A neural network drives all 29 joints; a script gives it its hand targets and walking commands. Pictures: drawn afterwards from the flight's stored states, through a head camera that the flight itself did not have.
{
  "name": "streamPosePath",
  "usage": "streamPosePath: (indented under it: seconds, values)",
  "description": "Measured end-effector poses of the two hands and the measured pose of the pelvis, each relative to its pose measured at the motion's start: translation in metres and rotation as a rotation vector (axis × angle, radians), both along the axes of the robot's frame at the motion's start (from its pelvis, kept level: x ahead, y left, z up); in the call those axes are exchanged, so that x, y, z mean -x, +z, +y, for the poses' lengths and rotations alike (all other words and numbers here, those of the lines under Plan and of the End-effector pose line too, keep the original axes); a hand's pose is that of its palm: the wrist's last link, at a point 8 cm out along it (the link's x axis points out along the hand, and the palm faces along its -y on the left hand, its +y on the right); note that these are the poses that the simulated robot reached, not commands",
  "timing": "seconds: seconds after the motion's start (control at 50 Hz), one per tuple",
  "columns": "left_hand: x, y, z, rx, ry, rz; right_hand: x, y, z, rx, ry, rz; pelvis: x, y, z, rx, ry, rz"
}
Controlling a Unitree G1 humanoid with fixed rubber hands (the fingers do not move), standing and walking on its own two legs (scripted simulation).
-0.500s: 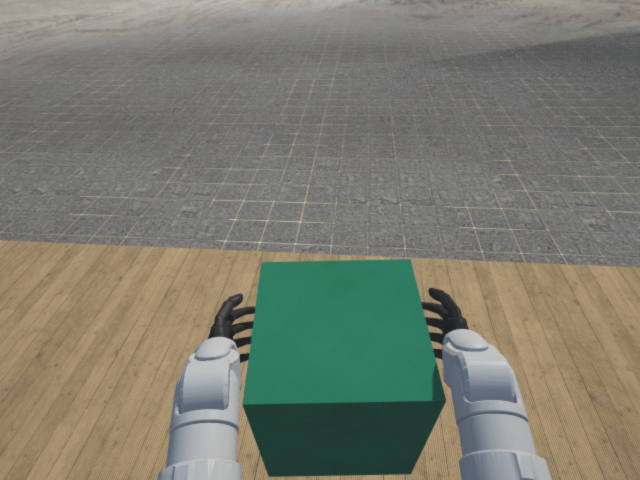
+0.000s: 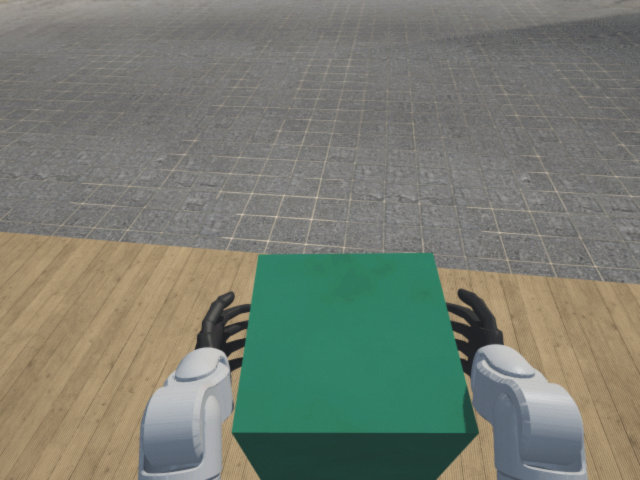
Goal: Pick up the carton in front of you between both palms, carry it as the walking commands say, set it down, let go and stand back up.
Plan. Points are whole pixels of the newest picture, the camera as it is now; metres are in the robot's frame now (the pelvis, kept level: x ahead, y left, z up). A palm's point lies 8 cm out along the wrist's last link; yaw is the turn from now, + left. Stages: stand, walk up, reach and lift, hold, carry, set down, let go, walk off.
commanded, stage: carry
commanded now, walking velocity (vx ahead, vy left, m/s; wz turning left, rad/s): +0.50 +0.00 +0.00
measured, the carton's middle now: (345, 377) +0.26 -0.01 +0.02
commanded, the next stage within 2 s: none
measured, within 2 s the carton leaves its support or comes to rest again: neither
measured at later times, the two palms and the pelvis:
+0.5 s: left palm (220, 192) +0.55 +0.18 +0.10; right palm (402, 195) +0.52 -0.12 +0.10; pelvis +0.29 +0.05 +0.01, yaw -3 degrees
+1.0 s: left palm (254, 116) +0.86 +0.15 +0.09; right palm (384, 112) +0.87 -0.15 +0.08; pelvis +0.62 +0.00 +0.01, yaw +0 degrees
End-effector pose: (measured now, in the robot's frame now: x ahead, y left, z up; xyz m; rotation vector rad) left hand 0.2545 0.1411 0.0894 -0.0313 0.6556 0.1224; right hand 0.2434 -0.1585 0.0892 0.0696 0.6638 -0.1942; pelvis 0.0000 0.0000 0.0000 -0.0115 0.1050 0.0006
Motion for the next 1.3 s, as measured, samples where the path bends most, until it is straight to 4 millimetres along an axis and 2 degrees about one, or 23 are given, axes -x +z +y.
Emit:
streamPosePath:
  seconds: [0.06,0.12,0.18,0.26,0.34,0.44,0.54,0.6,0.66,0.74,0.78,0.84,0.96,1.04,1.1,1.16,1.22,1.26,1.3]
  values:
    - [-0.018,0.003,0.011,0.009,0.041,0.026,-0.03,0.004,0.01,-0.005,0.033,0.026,-0.03,0.006,0.003,-0.018,-0.004,0.004]
    - [-0.048,0.007,0.023,0.016,0.069,0.012,-0.067,0.008,0.023,-0.006,0.057,0.011,-0.064,0.006,0.01,-0.024,-0.007,-0.001]
    - [-0.087,0.007,0.037,0.027,0.078,-0.013,-0.107,0.008,0.036,0.001,0.065,-0.014,-0.103,-0.002,0.021,-0.022,-0.01,-0.014]
    - [-0.149,-0.005,0.051,0.045,0.058,-0.039,-0.161,-0.001,0.051,0.016,0.044,-0.04,-0.157,-0.02,0.04,-0.032,-0.039,-0.036]
    - [-0.201,-0.008,0.048,0.033,0.003,0.038,-0.194,-0.008,0.049,0.007,-0.015,0.037,-0.198,-0.009,0.052,-0.019,-0.066,-0.024]
    - [-0.262,0.004,0.04,0.025,-0.062,0.047,-0.238,0.005,0.041,0.007,-0.076,0.046,-0.253,0.008,0.057,0.009,-0.065,-0.011]
    - [-0.323,0.015,0.037,0.028,-0.053,-0.008,-0.305,0.02,0.038,0.013,-0.065,-0.009,-0.317,0.012,0.051,0.021,-0.053,-0.011]
    - [-0.36,0.014,0.036,0.025,-0.025,-0.025,-0.351,0.019,0.036,0.012,-0.035,-0.025,-0.36,0.007,0.042,0.016,-0.047,-0.018]
    - [-0.4,0.006,0.031,0.015,0.004,-0.023,-0.4,0.008,0.03,0.004,-0.006,-0.022,-0.408,-0.004,0.03,0.008,-0.035,-0.03]
    - [-0.458,-0.014,0.02,-0.01,0.038,-0.003,-0.468,-0.019,0.019,-0.018,0.03,-0.003,-0.471,-0.023,0.012,0.02,-0.003,-0.053]
    - [-0.48,-0.021,0.017,-0.015,0.056,0.049,-0.495,-0.027,0.017,-0.022,0.049,0.049,-0.493,-0.019,0.005,0.012,0.01,-0.049]
    - [-0.507,-0.023,0.016,-0.011,0.086,0.104,-0.53,-0.029,0.015,-0.018,0.078,0.103,-0.525,-0.006,-0.002,-0.008,0.023,-0.04]
    - [-0.577,-0.006,0.013,-0.016,0.094,0.073,-0.601,-0.015,0.012,-0.018,0.088,0.072,-0.598,0.01,-0.006,-0.038,0.011,-0.029]
    - [-0.638,0.004,0.012,-0.012,0.065,0.014,-0.654,-0.004,0.011,-0.011,0.062,0.013,-0.652,0.008,-0.001,-0.035,-0.001,-0.033]
    - [-0.692,0.008,0.015,-0.002,0.045,-0.031,-0.703,0.003,0.015,-0.001,0.043,-0.032,-0.695,0.001,0.006,-0.024,-0.009,-0.043]
    - [-0.754,0.007,0.023,0.025,0.037,-0.072,-0.761,0.007,0.022,0.01,0.023,-0.073,-0.741,-0.011,0.016,-0.012,-0.019,-0.052]
    - [-0.825,-0.001,0.03,0.025,-0.001,-0.102,-0.824,0.005,0.029,0.034,0.003,-0.102,-0.786,-0.03,0.028,-0.012,-0.032,-0.066]
    - [-0.866,-0.007,0.031,0.014,-0.038,-0.067,-0.859,0.0,0.031,0.052,-0.01,-0.064,-0.807,-0.03,0.035,-0.014,-0.029,-0.061]
    - [-0.9,-0.01,0.031,0.017,-0.052,-0.015,-0.887,-0.004,0.032,0.049,-0.017,-0.011,-0.824,-0.024,0.04,-0.006,-0.03,-0.053]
